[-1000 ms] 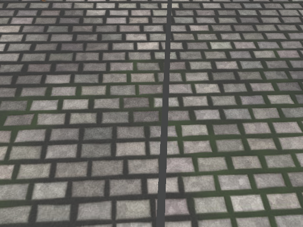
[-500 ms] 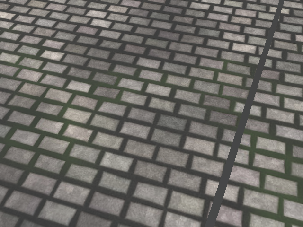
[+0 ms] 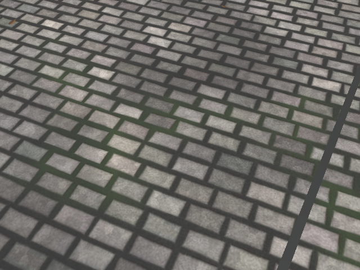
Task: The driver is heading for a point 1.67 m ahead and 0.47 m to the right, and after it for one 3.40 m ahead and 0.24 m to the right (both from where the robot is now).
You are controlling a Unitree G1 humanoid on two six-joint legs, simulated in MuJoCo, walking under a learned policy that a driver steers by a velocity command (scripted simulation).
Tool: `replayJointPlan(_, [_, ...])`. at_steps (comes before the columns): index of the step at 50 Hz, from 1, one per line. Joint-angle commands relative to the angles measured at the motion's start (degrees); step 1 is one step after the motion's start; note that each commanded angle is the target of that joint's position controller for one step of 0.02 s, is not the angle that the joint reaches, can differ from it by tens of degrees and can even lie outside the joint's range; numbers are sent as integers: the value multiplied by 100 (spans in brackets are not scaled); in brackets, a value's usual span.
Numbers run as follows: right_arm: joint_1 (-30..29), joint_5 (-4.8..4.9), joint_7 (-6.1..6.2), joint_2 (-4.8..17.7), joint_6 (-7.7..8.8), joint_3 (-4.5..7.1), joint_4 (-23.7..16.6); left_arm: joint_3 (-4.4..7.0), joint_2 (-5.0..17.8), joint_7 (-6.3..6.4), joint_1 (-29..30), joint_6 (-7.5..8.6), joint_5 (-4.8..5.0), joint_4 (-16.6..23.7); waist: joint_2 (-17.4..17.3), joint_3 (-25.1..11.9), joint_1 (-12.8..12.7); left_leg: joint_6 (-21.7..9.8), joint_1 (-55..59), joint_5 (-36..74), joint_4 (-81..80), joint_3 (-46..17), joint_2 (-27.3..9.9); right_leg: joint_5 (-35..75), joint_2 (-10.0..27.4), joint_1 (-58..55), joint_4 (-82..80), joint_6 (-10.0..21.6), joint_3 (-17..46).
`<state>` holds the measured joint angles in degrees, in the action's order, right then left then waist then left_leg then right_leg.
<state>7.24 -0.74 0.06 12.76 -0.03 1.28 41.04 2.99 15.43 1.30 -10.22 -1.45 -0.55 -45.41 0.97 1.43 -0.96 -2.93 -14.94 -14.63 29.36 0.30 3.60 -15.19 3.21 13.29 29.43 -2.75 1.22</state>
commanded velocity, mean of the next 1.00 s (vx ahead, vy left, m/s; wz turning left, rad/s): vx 0.28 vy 0.00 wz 0.02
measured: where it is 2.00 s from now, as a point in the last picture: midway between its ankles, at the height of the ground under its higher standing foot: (231, 185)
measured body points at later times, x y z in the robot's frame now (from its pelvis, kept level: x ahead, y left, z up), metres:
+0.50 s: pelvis +0.06 -0.02 -0.01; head +0.06 -0.03 +0.44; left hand +0.14 +0.24 -0.14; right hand +0.12 -0.29 -0.14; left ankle +0.01 +0.09 -0.73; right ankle -0.01 -0.14 -0.73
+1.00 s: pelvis +0.29 -0.04 -0.02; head +0.33 -0.05 +0.43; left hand +0.22 +0.23 -0.14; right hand +0.56 -0.25 -0.08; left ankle +0.44 +0.04 -0.74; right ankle +0.05 -0.14 -0.73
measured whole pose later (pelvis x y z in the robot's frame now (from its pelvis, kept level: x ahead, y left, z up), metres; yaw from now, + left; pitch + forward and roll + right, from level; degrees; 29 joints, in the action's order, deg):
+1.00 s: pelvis +0.29 -0.04 -0.02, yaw -2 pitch +2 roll +1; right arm -3.2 1.0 -2.7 13.6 5.5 1.1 36.6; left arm 2.3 15.6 1.1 -28.2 3.0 0.3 -53.2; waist -0.7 2.6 -4.5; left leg -5.5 -30.3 -0.4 28.4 3.1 2.1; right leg -27.8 -0.9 -10.5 18.3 2.1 1.1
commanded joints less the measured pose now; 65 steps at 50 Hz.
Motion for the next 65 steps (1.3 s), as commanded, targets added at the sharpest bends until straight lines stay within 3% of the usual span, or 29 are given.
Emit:
replayJointPlan(1, [364, -63, -25, 646, 136, 190, -179, 218, 1049, -9, -43, 129, 22, 151, 681, -462, 388, -49, -6, 34, -704, -566, -500, 1290, 453, -477, -365, 468, 401])
replayJointPlan(3, [-129, -48, 8, 788, 94, 221, -167, 101, 576, -56, 129, 195, -11, 186, 422, -309, 107, 53, 331, 177, -452, -484, -458, 512, 276, 0, -565, 401, 323])
replayJointPlan(10, [43, 3, 74, 612, 6, 228, 131, 35, 531, 27, -15, 270, 2, -60, 51, -192, 57, -7, 301, 677, -457, -525, -513, 678, 123, -105, -478, 269, 180])
replayJointPlan(12, [214, 57, 100, 699, -19, 279, 276, 60, 599, 55, -172, 238, 54, -170, -34, -191, 51, -77, 192, -907, -385, -393, -343, -806, -30, 3, -420, 402, 75])
replayJointPlan(14, [290, 113, 119, 734, 15, 307, 295, 56, 599, 81, -174, 264, 108, -136, -92, 308, 74, -234, -345, -2402, -412, -528, -378, -2221, -6, 463, -433, 621, 222])
replayJointPlan(16, [418, 174, 102, 682, 186, 298, 315, 38, 550, 73, -219, 408, 158, -98, -119, 571, 92, -378, -534, -2642, -410, -759, -532, -2485, 94, 684, -390, 791, 439])
replayJointPlan(19, [592, 200, 30, 720, 432, 318, 366, 35, 507, -7, -211, 635, 195, -57, -186, 421, 143, -555, -279, -2295, -396, -1088, -719, -2041, 110, 761, -168, 932, 548])
replayJointPlan(22, [968, 218, -40, 910, 547, 356, 417, -18, 318, -112, -53, 808, 199, 90, -648, 281, 234, -918, 411, -1827, -759, -1947, -1132, -1197, -247, 1209, 593, 889, 114])
replayJointPlan(23, [1122, 233, -60, 1097, 561, 398, 448, -37, 261, -154, -76, 867, 215, 142, -1029, 231, 195, -1152, 740, -1351, -881, -2538, -1515, -746, -357, 1476, 1054, 847, -121])
replayJointPlan(26, [1418, 237, -86, 1270, 544, 454, 493, -52, 309, -275, 213, 935, 222, 260, -1073, 102, 264, -1404, 1640, 1051, -727, -2954, -2077, -1495, -395, 2207, 1253, 860, -143])
replayJointPlan(28, [972, 299, -73, 1303, 437, 448, 329, -41, 328, -340, -271, 902, 250, 58, -860, -110, -105, -1091, 1094, 1929, -481, -2306, -1944, -962, -392, 1025, 115, 928, -218])
replayJointPlan(29, [259, 311, -37, 1313, 387, 433, 85, 66, 492, -338, -1316, 871, 227, -342, -672, -387, -701, -696, -57, 2528, 127, -1507, -1430, 55, -414, -921, -806, 1040, -64])
replayJointPlan(30, [-268, 273, 17, 913, 450, 320, -269, 341, 1396, -302, -2353, 840, 114, -623, 819, -621, -1067, -66, -1532, 2268, 2421, -209, -362, 348, 714, -2345, -1352, 1439, 1967])
replayJointPlan(31, [116, 133, 45, 740, 573, 270, -269, 301, 1383, -322, -2268, 810, 122, -545, 1575, -543, -754, 174, -3046, -1323, 3469, -348, 60, 1707, 1651, -3133, -1423, 1931, 3461])
replayJointPlan(32, [288, 200, 1, 931, 613, 310, -130, 136, 792, -280, -1942, 768, 112, -439, 736, -134, -556, 103, -3618, -1511, 4005, -701, -260, 2161, 1706, -3089, -1163, 1987, 2920])
replayJointPlan(33, [317, 275, -69, 875, 616, 291, -68, 67, 530, -249, -1720, 731, 71, -355, 378, 50, -418, 40, -3843, -1089, 4068, -630, -416, 2518, 1474, -3006, -1149, 1800, 2225])
replayJointPlan(36, [-61, 196, -181, 618, 590, 254, -207, -22, 393, -226, -1515, 589, 75, -332, 373, 244, -242, 70, -3749, -187, 3452, -83, -828, 3209, 1017, -2413, -1486, 1360, 1158])
replayJointPlan(41, [-1114, 149, -297, 171, 601, 28, -680, 25, 786, -28, -1357, 574, 81, -275, 337, 500, -311, 326, -2137, 1465, 1025, 473, -487, 2949, 502, -786, -2255, 1263, 317])
replayJointPlan(44, [-1426, 216, -321, 475, 621, 98, -844, 78, 934, 8, -1575, 633, 163, -385, 479, 538, -266, 182, -1794, 1935, 179, 291, -378, 2915, 776, -1164, -2334, 1233, 371])
replayJointPlan(47, [-1111, 196, -300, 817, 619, 232, -808, 148, 1040, 7, -1533, 609, 140, -409, 591, 85, 88, -152, -1231, 1628, -13, 260, -153, 4802, 958, -1894, -1575, 1065, 318])
replayJointPlan(49, [199, 205, -208, 1129, 542, 409, -423, 162, 1054, 11, -1395, 476, 60, -373, 655, -764, 789, -467, 317, 1416, -59, 420, 49, 6171, 790, -1885, 112, 895, 137])
replayJointPlan(50, [1178, 149, -131, 1325, 497, 478, -186, 107, 945, 15, -1349, 458, 2, -272, 472, -1394, 1179, -751, 2075, 1495, 222, -234, -607, 5045, 651, -712, 1549, 786, 174])
replayJointPlan(51, [1712, 2, -134, 1809, 508, 576, -58, -134, 51, -80, -2231, 526, -9, -184, -1141, -2422, 690, -1823, 4281, 394, 30, -3107, -2306, 605, -469, 1583, 4176, 411, 133])
replayJointPlan(52, [1737, 68, -144, 1259, 502, 454, 34, -86, 421, -153, -2133, 672, 120, -347, -1165, -2768, 855, -1913, 4193, -537, -992, -4555, -2557, -1652, -693, 2212, 4961, 505, 891])
replayJointPlan(53, [1155, 139, -118, 1089, 494, 384, 4, 57, 866, -191, -1368, 749, 313, -47, -946, -1451, 735, -1561, 3142, -946, -1296, -3682, -2314, -1332, -319, 2723, 5080, 555, 732])
replayJointPlan(55, [413, 90, -147, 866, 534, 308, -40, 57, 804, -137, -748, 788, 248, 128, -125, -357, 323, -1254, 1232, -138, -1718, -2435, -1890, -462, 197, 2453, 4416, 558, 420])
replayJointPlan(56, [256, 11, -168, 755, 577, 273, -37, 79, 745, -114, -894, 727, 191, 89, -246, -250, 83, -1180, 673, 241, -1898, -2020, -1669, -231, 388, 2076, 4200, 536, 456])
replayJointPlan(59, [182, 61, -200, 756, 683, 282, 136, 19, 443, -66, -1186, 524, 152, 17, -496, -149, -179, -1265, -106, 515, -2301, -1339, -1535, -92, 577, 1757, 3692, 348, 374])
replayJointPlan(65, [553, 36, -65, 1140, 707, 366, 462, -12, 421, -96, -115, 523, 127, 336, -305, 122, 180, -1020, 164, 1016, -2484, -274, -1442, 1725, 578, 2282, 1883, 165, 289])
Keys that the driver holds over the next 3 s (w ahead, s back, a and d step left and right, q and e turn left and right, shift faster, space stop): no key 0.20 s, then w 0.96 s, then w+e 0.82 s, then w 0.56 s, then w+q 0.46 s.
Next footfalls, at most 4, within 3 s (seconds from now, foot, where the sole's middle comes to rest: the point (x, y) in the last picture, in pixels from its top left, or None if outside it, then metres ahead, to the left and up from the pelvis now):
1.00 left None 0.48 0.04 -0.77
1.54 right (250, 214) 0.72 -0.24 -0.77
2.04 left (221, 147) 1.06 -0.15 -0.77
2.54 right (294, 132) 1.17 -0.51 -0.77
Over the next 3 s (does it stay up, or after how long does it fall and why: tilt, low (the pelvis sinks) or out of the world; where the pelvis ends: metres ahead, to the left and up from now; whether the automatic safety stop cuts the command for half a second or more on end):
stays up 1.29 -0.45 0.00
